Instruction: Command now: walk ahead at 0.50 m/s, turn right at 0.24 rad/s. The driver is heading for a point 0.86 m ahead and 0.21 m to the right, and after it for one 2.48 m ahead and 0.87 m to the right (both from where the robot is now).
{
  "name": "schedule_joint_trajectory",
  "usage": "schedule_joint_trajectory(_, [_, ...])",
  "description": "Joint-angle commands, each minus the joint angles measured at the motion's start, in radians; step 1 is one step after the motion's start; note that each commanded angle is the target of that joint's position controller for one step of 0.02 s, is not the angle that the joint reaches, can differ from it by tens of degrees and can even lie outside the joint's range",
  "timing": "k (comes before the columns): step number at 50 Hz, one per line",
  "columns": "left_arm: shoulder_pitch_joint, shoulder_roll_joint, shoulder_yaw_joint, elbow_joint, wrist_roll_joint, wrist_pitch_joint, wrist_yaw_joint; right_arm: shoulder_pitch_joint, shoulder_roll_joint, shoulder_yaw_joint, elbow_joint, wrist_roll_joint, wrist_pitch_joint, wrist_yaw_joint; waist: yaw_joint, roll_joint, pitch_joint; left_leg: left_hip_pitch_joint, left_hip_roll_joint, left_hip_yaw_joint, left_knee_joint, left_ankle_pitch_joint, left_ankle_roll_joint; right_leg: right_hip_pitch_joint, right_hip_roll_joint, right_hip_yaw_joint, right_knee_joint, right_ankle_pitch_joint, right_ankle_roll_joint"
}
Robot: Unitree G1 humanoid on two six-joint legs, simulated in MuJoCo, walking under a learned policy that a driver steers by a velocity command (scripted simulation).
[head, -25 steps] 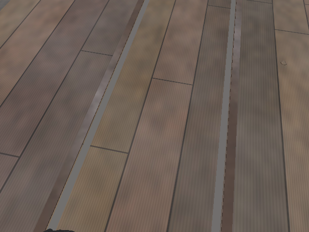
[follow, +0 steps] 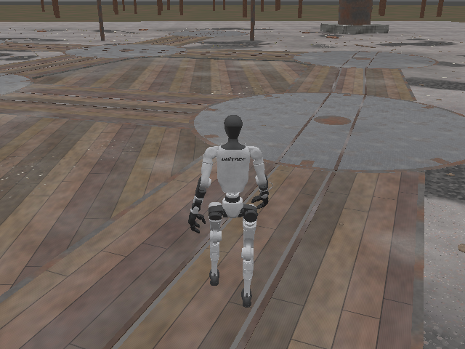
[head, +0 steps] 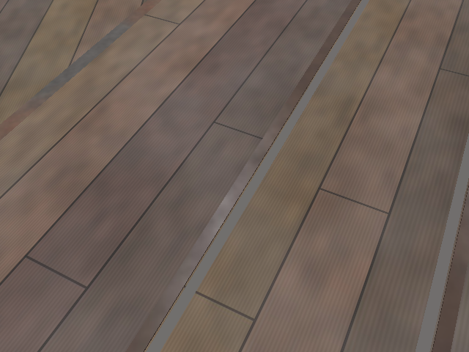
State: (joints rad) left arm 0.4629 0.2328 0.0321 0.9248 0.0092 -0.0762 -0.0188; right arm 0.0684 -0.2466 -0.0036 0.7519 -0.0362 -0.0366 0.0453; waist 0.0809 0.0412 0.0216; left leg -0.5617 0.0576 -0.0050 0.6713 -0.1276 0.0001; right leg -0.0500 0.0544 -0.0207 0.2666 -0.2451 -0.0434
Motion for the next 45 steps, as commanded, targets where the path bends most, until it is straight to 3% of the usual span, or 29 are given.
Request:
schedule_joint_trajectory(1, [-0.005, 0.186, 0.043, -0.044, 0.001, -0.007, 0.005, -0.058, -0.073, -0.012, -0.076, 0.008, -0.023, -0.012, -0.041, -0.135, 0.017, 0.122, -0.042, 0.040, -0.079, 0.005, 0.004, -0.076, -0.248, 0.200, -0.029, 0.394, -0.137])
schedule_joint_trajectory(3, [-0.023, 0.196, 0.048, -0.042, 0.001, -0.001, 0.009, 0.020, -0.091, -0.021, -0.056, 0.006, -0.035, -0.024, -0.088, -0.126, -0.005, 0.252, -0.061, 0.036, -0.170, -0.023, 0.022, -0.077, -0.245, 0.222, 0.060, 0.407, -0.116])
schedule_joint_trajectory(4, [-0.023, 0.181, 0.045, -0.041, -0.003, -0.001, 0.009, 0.125, -0.120, -0.035, -0.019, -0.004, -0.047, -0.036, -0.131, -0.079, -0.059, 0.415, -0.061, 0.024, -0.229, -0.020, 0.043, -0.114, -0.197, 0.191, 0.199, 0.435, -0.097])
schedule_joint_trajectory(5, [-0.044, 0.144, 0.035, -0.067, -0.012, -0.006, 0.006, 0.276, -0.187, -0.056, 0.005, -0.025, -0.059, -0.051, -0.199, 0.013, -0.167, 0.622, 0.100, -0.141, -0.271, -0.125, 0.088, -0.231, -0.131, 0.138, 0.436, 0.294, -0.071])
schedule_joint_trajectory(6, [0.017, 0.032, 0.012, -0.112, -0.033, -0.006, 0.009, 0.351, -0.293, -0.082, 0.003, -0.038, -0.050, -0.061, -0.189, 0.212, -0.281, 0.862, 0.374, -0.497, -0.344, -0.230, 0.173, -0.517, 0.006, 0.021, 0.736, -0.200, -0.031])
schedule_joint_trajectory(7, [0.012, 0.126, 0.034, -0.101, -0.010, 0.012, 0.019, 0.338, -0.253, -0.082, 0.008, -0.009, -0.034, -0.061, -0.181, 0.156, -0.259, 0.776, 0.401, -0.640, -0.408, -0.342, 0.219, -0.614, -0.014, 0.055, 0.873, -0.291, -0.043])
schedule_joint_trajectory(8, [-0.033, 0.142, 0.044, -0.094, 0.001, 0.023, 0.015, 0.263, -0.166, -0.060, -0.003, -0.001, -0.032, -0.057, -0.147, 0.064, -0.123, 0.667, 0.345, -0.511, -0.427, -0.371, 0.201, -0.635, -0.068, 0.090, 0.905, -0.212, -0.052])
schedule_joint_trajectory(9, [-0.065, 0.118, 0.042, -0.096, 0.001, 0.026, 0.005, 0.206, -0.116, -0.048, -0.007, 0.004, -0.038, -0.053, -0.124, 0.051, -0.049, 0.571, 0.293, -0.384, -0.457, -0.268, 0.182, -0.621, -0.099, 0.086, 0.883, -0.141, -0.045])
schedule_joint_trajectory(11, [-0.076, 0.101, 0.046, -0.092, 0.018, 0.047, -0.009, 0.181, -0.073, -0.038, 0.004, 0.009, -0.052, -0.056, -0.086, 0.082, 0.001, 0.471, 0.223, -0.211, -0.495, -0.088, 0.142, -0.569, -0.128, 0.074, 0.848, -0.083, -0.022])
schedule_joint_trajectory(15, [-0.156, 0.071, 0.044, -0.127, 0.025, 0.073, -0.030, 0.227, -0.090, -0.050, 0.039, 0.021, -0.080, -0.056, -0.067, 0.046, 0.004, 0.477, 0.215, -0.061, -0.525, 0.127, 0.155, -0.620, -0.138, 0.059, 0.845, 0.027, 0.006])
schedule_joint_trajectory(19, [-0.295, 0.057, 0.035, -0.180, 0.025, 0.076, -0.046, 0.268, -0.089, -0.055, 0.072, 0.017, -0.077, -0.055, -0.084, 0.039, 0.038, 0.494, 0.194, 0.066, -0.532, 0.199, 0.153, -0.673, -0.144, 0.031, 0.697, 0.157, 0.022])
schedule_joint_trajectory(22, [-0.403, 0.045, 0.020, -0.221, 0.025, 0.072, -0.060, 0.286, -0.112, -0.062, 0.087, 0.016, -0.075, -0.056, -0.106, 0.042, 0.061, 0.487, 0.189, 0.143, -0.528, 0.219, 0.139, -0.601, -0.135, -0.022, 0.515, 0.238, 0.005])
schedule_joint_trajectory(25, [-0.467, 0.061, 0.018, -0.253, 0.030, 0.072, -0.065, 0.330, -0.140, -0.072, 0.111, 0.015, -0.064, -0.061, -0.123, 0.035, 0.076, 0.560, 0.215, 0.184, -0.493, 0.300, 0.124, -0.561, -0.115, -0.076, 0.415, 0.177, -0.034])
schedule_joint_trajectory(28, [-0.435, 0.083, 0.029, -0.256, 0.037, 0.072, -0.054, 0.345, -0.177, -0.080, 0.128, 0.013, -0.043, -0.068, -0.097, 0.054, 0.033, 0.645, 0.224, 0.239, -0.318, 0.687, 0.104, -0.455, -0.038, -0.133, 0.363, 0.030, -0.092])
schedule_joint_trajectory(29, [-0.360, 0.098, 0.038, -0.238, 0.038, 0.067, -0.047, 0.346, -0.193, -0.084, 0.132, 0.012, -0.032, -0.069, -0.063, 0.057, -0.016, 0.655, 0.222, 0.252, -0.180, 0.803, 0.101, -0.367, 0.003, -0.142, 0.344, -0.018, -0.117])
schedule_joint_trajectory(30, [-0.218, 0.118, 0.053, -0.195, 0.042, 0.057, -0.036, 0.338, -0.201, -0.085, 0.128, 0.017, -0.022, -0.069, 0.001, 0.031, -0.099, 0.598, 0.208, 0.271, 0.029, 0.766, 0.085, -0.187, 0.042, -0.136, 0.274, 0.005, -0.146])
schedule_joint_trajectory(31, [-0.050, 0.192, 0.082, -0.145, 0.052, 0.051, -0.018, 0.341, -0.180, -0.078, 0.103, 0.012, -0.020, -0.067, 0.067, -0.056, -0.207, 0.398, 0.181, 0.275, 0.321, 0.488, 0.052, 0.076, -0.057, 0.033, 0.226, -0.073, -0.192])
schedule_joint_trajectory(32, [-0.083, 0.324, 0.110, -0.164, 0.040, 0.054, -0.004, 0.379, -0.046, -0.050, 0.027, 0.016, -0.027, -0.045, -0.016, -0.303, -0.279, -0.063, -0.006, 0.230, 0.670, -0.411, -0.013, 0.376, -0.369, 0.569, 0.156, -0.088, -0.331])
schedule_joint_trajectory(33, [-0.031, 0.319, 0.113, -0.180, 0.010, 0.068, 0.002, 0.248, -0.140, -0.067, -0.005, 0.010, -0.039, -0.042, 0.059, -0.158, -0.326, -0.180, -0.056, 0.009, 0.767, -0.408, -0.016, 0.384, -0.405, 0.784, 0.023, -0.057, -0.365])
schedule_joint_trajectory(34, [-0.081, 0.286, 0.104, -0.160, 0.007, 0.071, 0.011, 0.178, -0.133, -0.064, -0.027, 0.023, -0.050, -0.038, 0.030, -0.109, -0.174, -0.242, 0.007, -0.022, 0.739, -0.290, -0.002, 0.288, -0.379, 0.600, 0.020, 0.037, -0.336])
schedule_joint_trajectory(35, [-0.129, 0.226, 0.089, -0.157, 0.000, 0.067, 0.015, 0.191, -0.122, -0.057, -0.016, 0.024, -0.060, -0.041, -0.015, -0.057, -0.083, -0.187, 0.045, -0.017, 0.635, -0.210, 0.003, 0.137, -0.335, 0.489, 0.012, 0.168, -0.297])
schedule_joint_trajectory(36, [-0.176, 0.192, 0.079, -0.162, -0.002, 0.059, 0.017, 0.202, -0.120, -0.058, -0.003, 0.014, -0.055, -0.043, -0.058, -0.033, -0.039, -0.115, 0.066, -0.022, 0.563, -0.194, -0.001, 0.030, -0.278, 0.406, 0.001, 0.273, -0.261])
schedule_joint_trajectory(37, [-0.208, 0.166, 0.069, -0.167, -0.007, 0.053, 0.018, 0.233, -0.117, -0.057, 0.002, -0.003, -0.037, -0.043, -0.093, -0.042, -0.037, -0.046, 0.073, -0.026, 0.523, -0.192, -0.012, -0.041, -0.238, 0.348, -0.013, 0.343, -0.248])
schedule_joint_trajectory(39, [-0.199, 0.161, 0.065, -0.165, -0.011, 0.032, 0.012, 0.250, -0.102, -0.056, 0.002, -0.016, -0.005, -0.036, -0.114, -0.044, -0.053, 0.002, 0.065, -0.015, 0.472, -0.194, -0.031, -0.093, -0.205, 0.305, -0.026, 0.424, -0.252])
schedule_joint_trajectory(41, [-0.171, 0.175, 0.068, -0.153, -0.008, 0.021, 0.009, 0.224, -0.083, -0.052, -0.006, -0.013, 0.010, -0.030, -0.114, -0.050, -0.039, -0.023, 0.062, 0.003, 0.398, -0.131, -0.042, -0.112, -0.186, 0.269, -0.058, 0.395, -0.244])
schedule_joint_trajectory(45, [-0.086, 0.150, 0.054, -0.113, -0.007, 0.006, 0.006, 0.087, -0.073, -0.046, -0.032, -0.004, 0.009, -0.021, -0.057, -0.083, 0.015, -0.092, 0.074, 0.023, 0.199, 0.060, -0.030, -0.050, -0.174, 0.207, -0.104, 0.429, -0.178])
